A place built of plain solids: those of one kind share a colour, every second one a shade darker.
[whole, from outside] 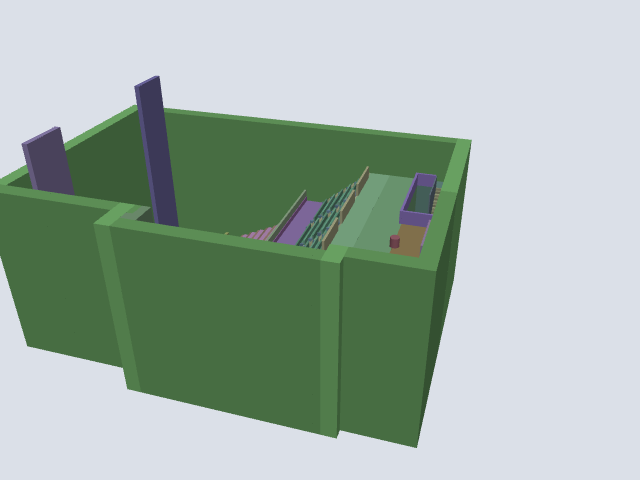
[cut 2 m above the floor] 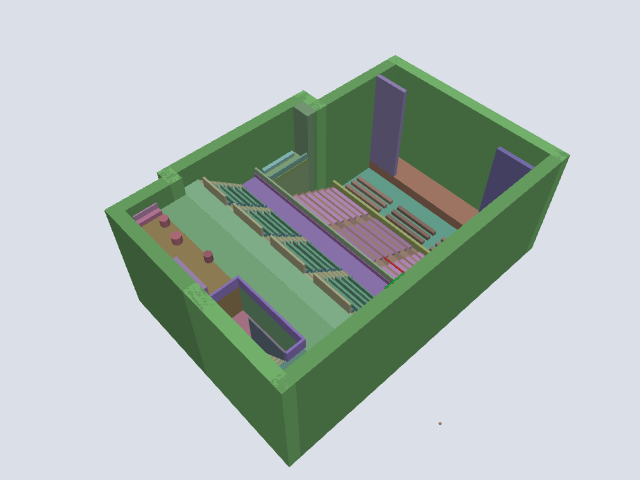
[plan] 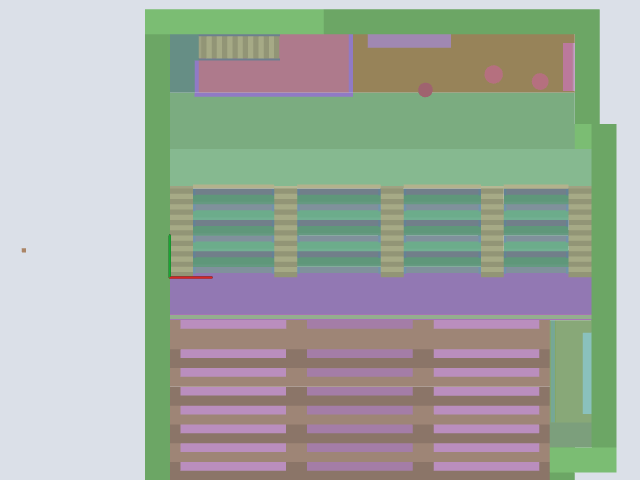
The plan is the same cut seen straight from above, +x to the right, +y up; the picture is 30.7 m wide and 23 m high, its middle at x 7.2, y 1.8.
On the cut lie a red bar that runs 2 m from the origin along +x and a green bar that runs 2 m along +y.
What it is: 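An old music hall's upper gallery; 6 rows of benches on tiers raked at 39 degrees, three risers of 204 mm to a row 0.75 m deep, in one bank; 5 stepped aisles, 1.10 m broad, run down between the bench ends or along a side wall to the front gangway, 1.75 m clear before the parapet; there one must stop and turn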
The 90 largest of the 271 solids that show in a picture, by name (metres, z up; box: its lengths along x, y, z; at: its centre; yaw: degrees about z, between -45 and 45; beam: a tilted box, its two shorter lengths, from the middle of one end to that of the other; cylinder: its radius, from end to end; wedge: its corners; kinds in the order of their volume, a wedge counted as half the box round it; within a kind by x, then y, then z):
{
 "wall_plaster_1": {"box": [1.2, 5.2, 14.46], "at": [-0.59, -17.54, -3.53]},
 "wall_plaster_2": {"box": [1.2, 7.9, 14.46], "at": [-0.59, -13.39, -3.53]},
 "wall_plaster_3": {"box": [1.2, 3.3, 14.46], "at": [-0.59, -10.19, -3.53]},
 "wall_plaster_4": {"box": [1.2, 3.3, 14.46], "at": [-0.59, -9.29, -3.53]},
 "wall_plaster_5": {"box": [1.2, 3.3, 14.46], "at": [-0.59, -8.39, -3.53]},
 "wall_plaster_6": {"box": [1.2, 3.3, 14.46], "at": [-0.59, -7.49, -3.53]},
 "wall_plaster_7": {"box": [1.2, 3.3, 14.46], "at": [-0.59, -6.59, -3.53]},
 "wall_plaster_8": {"box": [1.2, 3.3, 14.46], "at": [-0.59, -5.69, -3.53]},
 "wall_plaster_9": {"box": [1.2, 3.3, 14.46], "at": [-0.59, -4.79, -3.53]},
 "wall_plaster_10": {"box": [1.2, 3.3, 14.46], "at": [-0.59, -3.89, -3.53]},
 "wall_plaster_11": {"box": [1.2, 3.8, 14.46], "at": [-0.59, -2.74, -3.53]},
 "wall_plaster_12": {"box": [1.2, 8.82, 14.46], "at": [-0.59, 1.17, -3.53]},
 "wall_plaster_13": {"box": [1.2, 9.68, 14.46], "at": [-0.59, 8.02, -3.53]},
 "wall_plaster_14": {"box": [3.78, 1.2, 14.46], "at": [0.7, 12.26, -3.53]},
 "wall_plaster_15": {"box": [9.59, 1.2, 14.46], "at": [4.99, 12.26, -3.53]},
 "wall_plaster_16": {"box": [20.6, 1.2, 14.46], "at": [9.11, -19.54, -3.53]},
 "wall_plaster_17": {"box": [13.23, 1.2, 14.46], "at": [14.0, 12.26, -3.53]},
 "wall_plaster_18": {"box": [1.2, 5.2, 14.46], "at": [18.81, -17.54, -3.53]},
 "wall_plaster_19": {"box": [1.2, 7.9, 14.46], "at": [18.81, -13.39, -3.53]},
 "wall_plaster_20": {"box": [1.2, 3.3, 14.46], "at": [18.81, -10.19, -3.53]},
 "wall_plaster_21": {"box": [1.2, 3.3, 14.46], "at": [18.81, -9.29, -3.53]},
 "wall_plaster_22": {"box": [1.2, 1.9, 14.46], "at": [18.81, -9.09, -3.53]},
 "wall_plaster_23": {"box": [3.2, 1.2, 14.46], "at": [19.81, -8.74, -3.53]},
 "wall_plaster_24": {"box": [1.2, 6.7, 14.46], "at": [20.01, 9.51, -3.53]},
 "wall_plaster_25": {"box": [2.0, 1.2, 14.46], "at": [20.41, 6.76, -3.53]},
 "wall_plaster_26": {"box": [1.2, 14.92, 14.46], "at": [20.81, -1.88, -3.53]},
 "wall_plaster_27": {"box": [1.2, 4.18, 14.46], "at": [20.81, 5.27, -3.53]},
 "floor_bay0a_floorboards_1": {"box": [19.4, 2.7, 10.76], "at": [9.71, 7.51, -5.38]},
 "floor_floorboards_1": {"box": [3.9, 0.75, 7.71], "at": [3.06, 0.89, -6.91]},
 "floor_floorboards_2": {"box": [3.9, 0.75, 8.32], "at": [3.06, 1.64, -6.6]},
 "floor_floorboards_3": {"box": [3.9, 0.75, 8.93], "at": [3.06, 2.39, -6.3]},
 "floor_floorboards_4": {"box": [3.9, 0.75, 9.54], "at": [3.06, 3.14, -5.99]},
 "floor_floorboards_5": {"box": [3.9, 0.75, 10.15], "at": [3.06, 3.89, -5.69]},
 "floor_floorboards_6": {"box": [4.0, 0.75, 7.71], "at": [8.11, 0.89, -6.91]},
 "floor_floorboards_7": {"box": [4.0, 0.75, 8.32], "at": [8.11, 1.64, -6.6]},
 "floor_floorboards_8": {"box": [4.0, 0.75, 8.93], "at": [8.11, 2.39, -6.3]},
 "floor_floorboards_9": {"box": [4.0, 0.75, 9.54], "at": [8.11, 3.14, -5.99]},
 "floor_floorboards_10": {"box": [4.0, 0.75, 10.15], "at": [8.11, 3.89, -5.69]},
 "floor_floorboards_11": {"box": [3.7, 0.75, 7.71], "at": [13.06, 0.89, -6.91]},
 "floor_floorboards_12": {"box": [3.7, 0.75, 8.32], "at": [13.06, 1.64, -6.6]},
 "floor_floorboards_13": {"box": [3.7, 0.75, 8.93], "at": [13.06, 2.39, -6.3]},
 "floor_floorboards_14": {"box": [3.7, 0.75, 9.54], "at": [13.06, 3.14, -5.99]},
 "floor_floorboards_15": {"box": [3.7, 0.75, 10.15], "at": [13.06, 3.89, -5.69]},
 "floor_floorboards_16": {"box": [3.1, 0.75, 7.71], "at": [17.56, 0.89, -6.91]},
 "floor_floorboards_17": {"box": [3.1, 0.75, 8.32], "at": [17.56, 1.64, -6.6]},
 "floor_floorboards_18": {"box": [3.1, 0.75, 8.93], "at": [17.56, 2.39, -6.3]},
 "floor_floorboards_19": {"box": [3.1, 0.75, 9.54], "at": [17.56, 3.14, -5.99]},
 "floor_floorboards_20": {"box": [3.1, 0.75, 10.15], "at": [17.56, 3.89, -5.69]},
 "floor_circ_carpet_1": {"box": [18.2, 0.9, 1.29], "at": [9.11, -10.19, -10.12]},
 "floor_circ_carpet_2": {"box": [18.2, 0.9, 1.71], "at": [9.11, -9.29, -9.91]},
 "floor_circ_carpet_3": {"box": [18.2, 0.9, 2.13], "at": [9.11, -8.39, -9.7]},
 "floor_circ_carpet_4": {"box": [18.2, 0.9, 2.55], "at": [9.11, -7.49, -9.49]},
 "floor_circ_carpet_5": {"box": [18.2, 0.9, 2.97], "at": [9.11, -6.59, -9.28]},
 "floor_circ_carpet_6": {"box": [18.2, 0.9, 3.39], "at": [9.11, -5.69, -9.07]},
 "floor_circ_carpet_7": {"box": [18.2, 0.9, 3.81], "at": [9.11, -4.79, -8.86]},
 "floor_circ_carpet_8": {"box": [18.2, 0.9, 4.23], "at": [9.11, -3.89, -8.65]},
 "floor_circ_carpet_9": {"box": [18.2, 1.4, 4.65], "at": [9.11, -2.74, -8.44]},
 "floor_rear_floorboards_1": {"box": [20.2, 1.78, 10.76], "at": [10.11, 5.27, -5.38]},
 "floor_hall0a_floorboards_1": {"box": [20.2, 2.55, 7.1], "at": [10.11, -0.76, -7.21]},
 "floor_bay1b_floorboards_1": {"box": [10.83, 2.8, 10.76], "at": [14.0, 10.26, -5.38]},
 "floor_lob_concrete_1": {"box": [7.19, 2.8, 7.56], "at": [4.99, 10.26, -6.98]},
 "floor_slipe_floorboards_1": {"box": [2.0, 6.1, 7.1], "at": [19.21, -5.09, -7.21]},
 "floor_stage_floorboards_1": {"box": [18.2, 2.8, 1.55], "at": [9.11, -17.54, -9.99]},
 "floor_bay1a_floorboards_1": {"box": [1.38, 2.8, 10.76], "at": [0.7, 10.26, -5.38]},
 "floor_stalls_carpet_1": {"box": [18.2, 5.5, 0.4], "at": [9.11, -13.39, -10.56]},
 "wall_slipende_plaster_1": {"box": [2.0, 1.2, 14.46], "at": [19.21, -7.54, -3.53]},
 "wall_prose_plaster_1": {"box": [3.64, 0.45, 17.96], "at": [16.39, -16.36, -1.78]},
 "wall_prosw_plaster_1": {"box": [3.64, 0.45, 17.96], "at": [1.83, -16.36, -1.78]},
 "step_1": {"box": [1.1, 0.31, 3.1], "at": [0.56, 3.67, -2.16]},
 "step_2": {"box": [1.1, 0.31, 3.31], "at": [0.56, 3.92, -2.06]},
 "step_3": {"box": [1.1, 0.31, 3.51], "at": [0.56, 4.17, -1.96]},
 "step_4": {"box": [1.1, 0.31, 3.1], "at": [5.56, 3.67, -2.16]},
 "step_5": {"box": [1.1, 0.31, 3.31], "at": [5.56, 3.92, -2.06]},
 "step_6": {"box": [1.1, 0.31, 3.51], "at": [5.56, 4.17, -1.96]},
 "step_7": {"box": [1.1, 0.31, 3.1], "at": [10.66, 3.67, -2.16]},
 "step_8": {"box": [1.1, 0.31, 3.31], "at": [10.66, 3.92, -2.06]},
 "step_9": {"box": [1.1, 0.31, 3.51], "at": [10.66, 4.17, -1.96]},
 "step_10": {"box": [1.1, 0.31, 3.1], "at": [15.46, 3.67, -2.16]},
 "step_11": {"box": [1.1, 0.31, 3.31], "at": [15.46, 3.92, -2.06]},
 "step_12": {"box": [1.1, 0.31, 3.51], "at": [15.46, 4.17, -1.96]},
 "step_13": {"box": [1.1, 0.31, 3.1], "at": [19.66, 3.67, -2.16]},
 "step_14": {"box": [1.1, 0.31, 3.31], "at": [19.66, 3.92, -2.06]},
 "step_15": {"box": [1.1, 0.31, 3.51], "at": [19.66, 4.17, -1.96]},
 "parapet_circ_plaster_1": {"box": [18.2, 0.3, 0.9], "at": [9.11, -10.49, -9.07]},
 "wall_1": {"box": [3.77, 0.1, 4.35], "at": [3.4, 10.45, -1.07]},
 "wall_2": {"box": [3.77, 0.1, 4.35], "at": [3.4, 11.61, -1.07]},
 "parapet_front_plaster_1": {"box": [20.2, 0.3, 0.5], "at": [10.11, -1.89, -3.46]},
 "counter_timber_1": {"box": [4.0, 0.65, 1.12], "at": [11.48, 11.34, 0.51]},
 "rail_front_1": {"box": [20.2, 0.2, 0.65], "at": [10.11, -1.89, -2.89]},
 "rail_well_1": {"box": [7.59, 0.2, 1.1], "at": [4.99, 8.76, 0.55]}
}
